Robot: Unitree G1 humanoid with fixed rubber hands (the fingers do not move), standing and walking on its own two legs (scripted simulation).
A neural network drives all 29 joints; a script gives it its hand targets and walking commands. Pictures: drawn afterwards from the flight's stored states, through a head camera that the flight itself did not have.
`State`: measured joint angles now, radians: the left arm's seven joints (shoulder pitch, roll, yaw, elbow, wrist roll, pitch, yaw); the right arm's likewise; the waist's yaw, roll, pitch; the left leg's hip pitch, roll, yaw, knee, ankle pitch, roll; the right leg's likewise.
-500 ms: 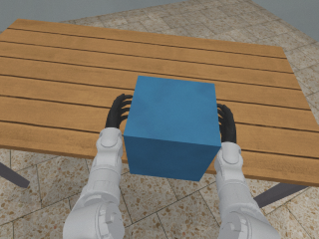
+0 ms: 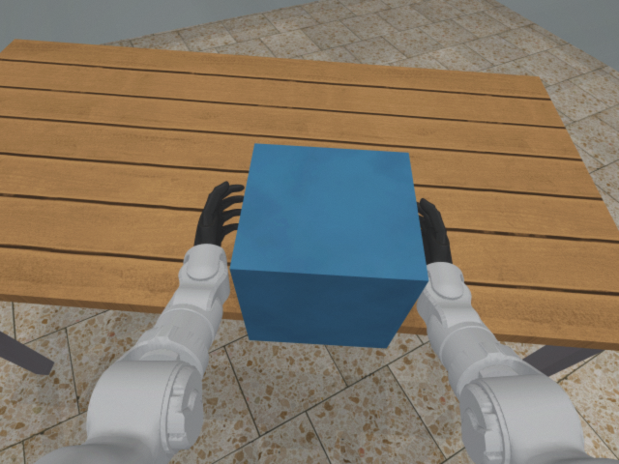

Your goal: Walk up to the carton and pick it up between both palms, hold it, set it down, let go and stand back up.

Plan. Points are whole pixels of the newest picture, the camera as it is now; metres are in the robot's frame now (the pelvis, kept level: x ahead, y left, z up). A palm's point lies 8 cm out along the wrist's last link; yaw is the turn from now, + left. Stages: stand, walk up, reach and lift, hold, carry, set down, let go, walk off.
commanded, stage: set down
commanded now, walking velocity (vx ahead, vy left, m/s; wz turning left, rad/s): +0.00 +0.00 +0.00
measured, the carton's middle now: (324, 251) +0.40 +0.01 +0.02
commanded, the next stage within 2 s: none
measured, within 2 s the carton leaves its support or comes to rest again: neither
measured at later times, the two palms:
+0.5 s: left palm (179, 201) +0.41 +0.19 +0.11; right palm (485, 214) +0.42 -0.19 +0.10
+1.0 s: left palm (150, 176) +0.39 +0.21 +0.16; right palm (499, 194) +0.40 -0.18 +0.15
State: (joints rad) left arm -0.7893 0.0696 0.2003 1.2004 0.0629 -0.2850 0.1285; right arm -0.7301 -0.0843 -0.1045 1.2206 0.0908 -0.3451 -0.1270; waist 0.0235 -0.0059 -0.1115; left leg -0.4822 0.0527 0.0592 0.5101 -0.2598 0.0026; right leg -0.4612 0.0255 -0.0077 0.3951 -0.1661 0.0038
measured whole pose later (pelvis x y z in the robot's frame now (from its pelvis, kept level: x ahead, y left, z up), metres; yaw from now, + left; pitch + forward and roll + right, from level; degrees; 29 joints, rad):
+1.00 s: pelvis -0.01 -0.02 +0.01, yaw +3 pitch +1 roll -1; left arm -0.79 0.29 0.13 0.66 -0.11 0.40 0.01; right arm -0.77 -0.25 0.03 0.76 0.37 0.22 -0.17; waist -0.01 -0.04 -0.01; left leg -0.18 0.05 0.02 0.36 -0.19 -0.02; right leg -0.17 0.03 -0.04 0.30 -0.14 -0.02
